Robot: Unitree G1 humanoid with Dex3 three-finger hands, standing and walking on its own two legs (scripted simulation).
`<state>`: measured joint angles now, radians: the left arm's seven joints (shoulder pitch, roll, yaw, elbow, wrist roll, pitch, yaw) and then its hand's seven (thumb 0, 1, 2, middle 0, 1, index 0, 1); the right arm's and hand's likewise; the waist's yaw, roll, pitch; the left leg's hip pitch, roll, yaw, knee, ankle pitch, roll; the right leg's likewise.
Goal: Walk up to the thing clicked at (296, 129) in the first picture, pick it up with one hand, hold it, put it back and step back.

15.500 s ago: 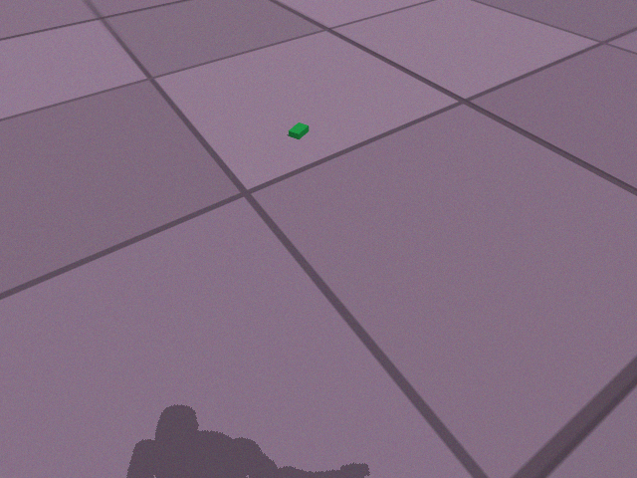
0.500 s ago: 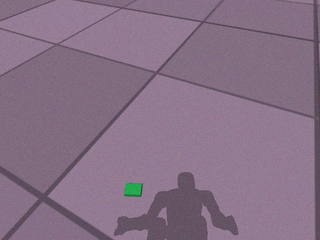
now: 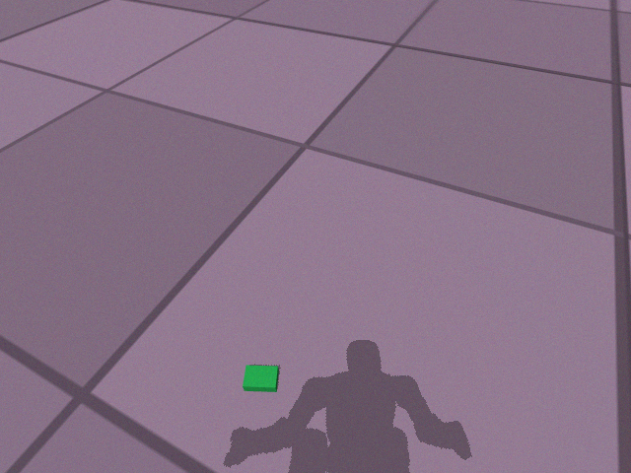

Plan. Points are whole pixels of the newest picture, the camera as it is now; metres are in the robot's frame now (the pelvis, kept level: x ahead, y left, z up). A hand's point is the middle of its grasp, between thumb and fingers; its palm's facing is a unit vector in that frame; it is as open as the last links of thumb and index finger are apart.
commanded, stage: walk up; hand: left
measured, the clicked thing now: (261, 378) +0.56 +0.21 -0.75
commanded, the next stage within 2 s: stand in 0.56 s
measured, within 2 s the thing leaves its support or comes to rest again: neither
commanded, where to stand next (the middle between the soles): +0.17 -0.01 m, yaw -3 degrees
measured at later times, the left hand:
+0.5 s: hand out of the picture +0.12 +0.25 -0.13, palm faces -0.05 -0.93 -0.37, open 7.4 cm
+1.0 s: hand out of the picture +0.09 +0.23 -0.14, palm faces -0.05 -0.94 -0.34, open 7.4 cm
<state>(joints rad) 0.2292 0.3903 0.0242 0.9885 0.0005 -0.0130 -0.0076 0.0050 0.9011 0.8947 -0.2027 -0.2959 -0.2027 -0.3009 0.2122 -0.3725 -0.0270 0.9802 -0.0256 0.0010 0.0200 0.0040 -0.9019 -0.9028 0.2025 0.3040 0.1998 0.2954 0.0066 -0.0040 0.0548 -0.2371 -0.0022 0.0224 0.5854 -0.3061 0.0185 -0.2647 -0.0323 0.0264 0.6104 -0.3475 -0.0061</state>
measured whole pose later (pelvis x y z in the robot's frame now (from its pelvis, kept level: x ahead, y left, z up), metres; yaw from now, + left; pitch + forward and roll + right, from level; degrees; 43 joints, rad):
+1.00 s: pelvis +0.01 -0.02 +0.02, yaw -1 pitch -2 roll +0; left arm 0.09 0.34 0.00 1.15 0.00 -0.01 -0.01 0.00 0.90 0.89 -0.20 -0.30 -0.20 -0.30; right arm 0.08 -0.35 -0.01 1.17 -0.01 0.00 0.01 0.00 -0.90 -0.90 0.20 0.30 0.20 0.30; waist -0.01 0.00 0.05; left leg -0.09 0.02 0.03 0.30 -0.17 -0.02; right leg -0.13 -0.01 0.03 0.33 -0.16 0.01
